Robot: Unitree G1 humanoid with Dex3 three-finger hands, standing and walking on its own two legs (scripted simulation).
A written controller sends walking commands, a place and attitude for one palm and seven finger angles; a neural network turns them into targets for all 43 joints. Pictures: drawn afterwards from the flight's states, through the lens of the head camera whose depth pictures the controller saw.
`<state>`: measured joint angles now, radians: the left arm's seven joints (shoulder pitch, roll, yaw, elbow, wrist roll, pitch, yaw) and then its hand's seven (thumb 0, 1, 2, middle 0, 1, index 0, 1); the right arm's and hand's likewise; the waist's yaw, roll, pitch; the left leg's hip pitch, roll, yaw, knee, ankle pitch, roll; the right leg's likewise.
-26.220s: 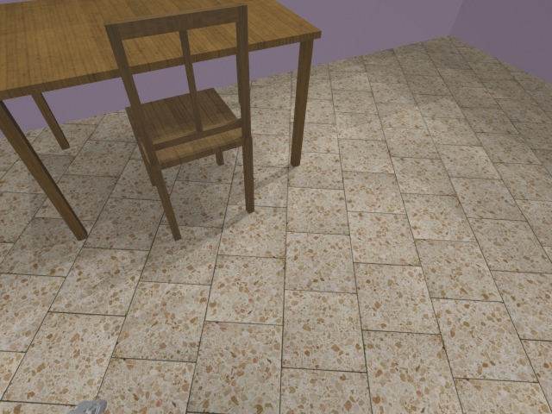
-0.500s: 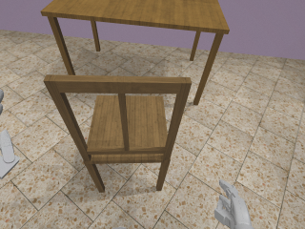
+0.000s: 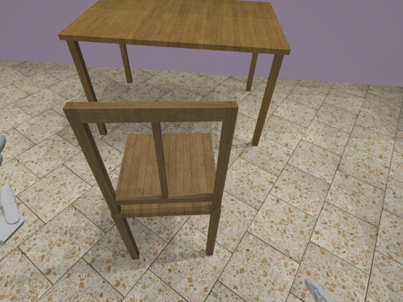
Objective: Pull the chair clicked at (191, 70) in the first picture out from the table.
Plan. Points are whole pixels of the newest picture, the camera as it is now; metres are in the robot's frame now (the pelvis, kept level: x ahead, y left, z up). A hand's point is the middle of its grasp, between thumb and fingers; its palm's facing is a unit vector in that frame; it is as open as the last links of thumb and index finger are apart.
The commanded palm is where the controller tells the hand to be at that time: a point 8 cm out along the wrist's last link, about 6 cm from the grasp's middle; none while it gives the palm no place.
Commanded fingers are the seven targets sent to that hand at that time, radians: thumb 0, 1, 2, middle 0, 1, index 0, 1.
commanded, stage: stop stepping back and stand still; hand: left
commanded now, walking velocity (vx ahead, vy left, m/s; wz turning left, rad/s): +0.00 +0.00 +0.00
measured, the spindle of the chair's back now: (161, 164) +0.50 +0.13 -0.07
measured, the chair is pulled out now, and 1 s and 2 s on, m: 0.64 0.64 0.64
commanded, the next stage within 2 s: let the arm hang, fingers relaxed in 0.04 s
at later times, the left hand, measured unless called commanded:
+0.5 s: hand out of the picture +0.06 +0.16 -0.17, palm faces +0.10 -0.98 -0.16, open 6.7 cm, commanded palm none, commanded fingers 0.00 0.90 0.90 -0.20 -0.30 -0.20 -0.30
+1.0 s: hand out of the picture -0.01 +0.13 -0.17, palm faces +0.06 -0.99 -0.16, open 7.4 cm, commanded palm none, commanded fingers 0.00 0.90 0.90 -0.20 -0.30 -0.20 -0.30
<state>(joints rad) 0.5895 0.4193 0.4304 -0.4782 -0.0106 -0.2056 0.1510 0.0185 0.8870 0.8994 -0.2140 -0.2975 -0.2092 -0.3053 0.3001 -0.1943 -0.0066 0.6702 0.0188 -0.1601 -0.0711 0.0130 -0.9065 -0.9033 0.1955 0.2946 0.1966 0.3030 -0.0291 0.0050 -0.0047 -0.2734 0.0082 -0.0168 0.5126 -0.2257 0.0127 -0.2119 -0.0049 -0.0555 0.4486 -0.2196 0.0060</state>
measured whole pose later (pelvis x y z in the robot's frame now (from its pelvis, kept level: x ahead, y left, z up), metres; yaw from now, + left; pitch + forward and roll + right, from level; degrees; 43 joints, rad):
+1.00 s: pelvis +0.01 -0.03 +0.00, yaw +1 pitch -2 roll +0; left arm 0.33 0.11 -0.01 1.08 0.01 0.02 0.03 0.01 0.91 0.90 -0.20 -0.29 -0.20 -0.30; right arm 0.36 -0.10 0.02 1.09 -0.01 0.00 -0.03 0.00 -0.91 -0.90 0.19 0.29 0.20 0.30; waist 0.00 0.02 0.04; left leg -0.22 0.02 -0.04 0.47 -0.22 -0.02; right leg -0.18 0.00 -0.08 0.47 -0.26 -0.04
